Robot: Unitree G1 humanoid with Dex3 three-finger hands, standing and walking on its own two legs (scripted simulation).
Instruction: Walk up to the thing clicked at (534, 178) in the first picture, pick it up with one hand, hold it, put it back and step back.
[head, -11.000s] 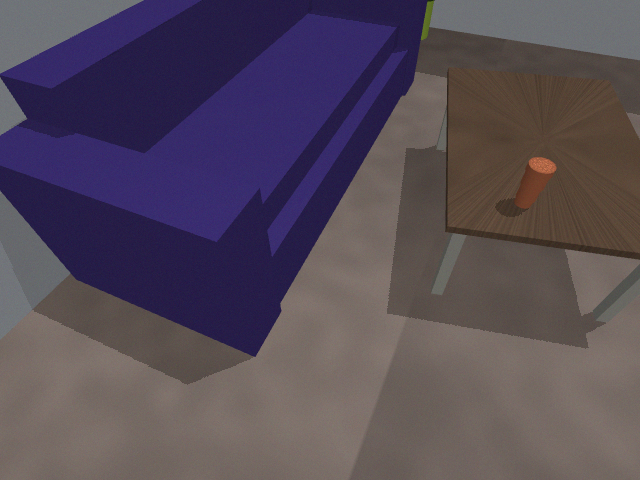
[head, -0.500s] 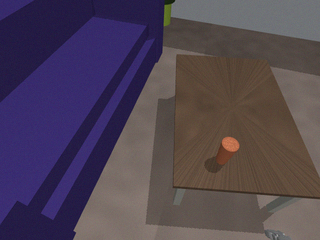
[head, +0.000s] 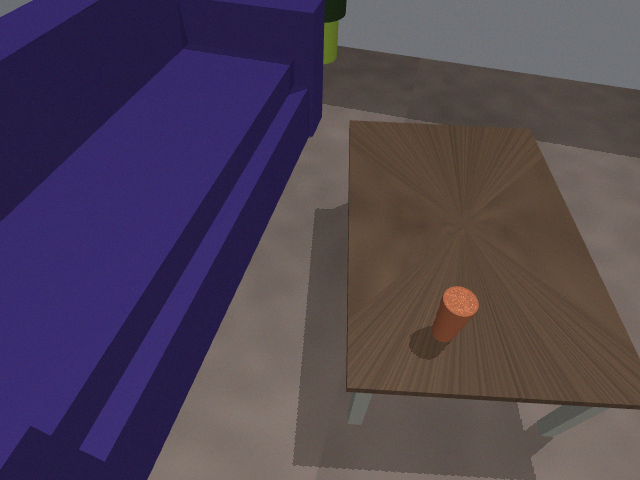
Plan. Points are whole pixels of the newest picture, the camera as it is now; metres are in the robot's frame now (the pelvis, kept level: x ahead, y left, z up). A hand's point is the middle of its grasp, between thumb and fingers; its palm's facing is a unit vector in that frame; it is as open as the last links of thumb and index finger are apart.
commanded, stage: stand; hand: right
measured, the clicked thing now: (451, 317) +0.49 -0.29 -0.31
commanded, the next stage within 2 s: go down in 1.88 s
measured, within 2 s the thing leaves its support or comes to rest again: neither
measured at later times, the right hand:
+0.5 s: hand out of the picture +0.10 -0.25 -0.15, palm faces -0.02 +0.93 -0.36, open 7.4 cm
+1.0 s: hand out of the picture +0.09 -0.25 -0.15, palm faces -0.02 +0.94 -0.35, open 7.4 cm
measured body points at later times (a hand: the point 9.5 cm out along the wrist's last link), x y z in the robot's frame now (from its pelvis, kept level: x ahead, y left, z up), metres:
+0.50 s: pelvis +0.01 +0.00 +0.00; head +0.03 +0.01 +0.45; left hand +0.09 +0.30 -0.14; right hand +0.11 -0.30 -0.12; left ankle +0.01 +0.12 -0.75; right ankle -0.02 -0.14 -0.75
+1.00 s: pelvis +0.01 +0.00 +0.00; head +0.02 +0.01 +0.45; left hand +0.08 +0.30 -0.14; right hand +0.09 -0.30 -0.13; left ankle +0.01 +0.12 -0.75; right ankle -0.02 -0.14 -0.75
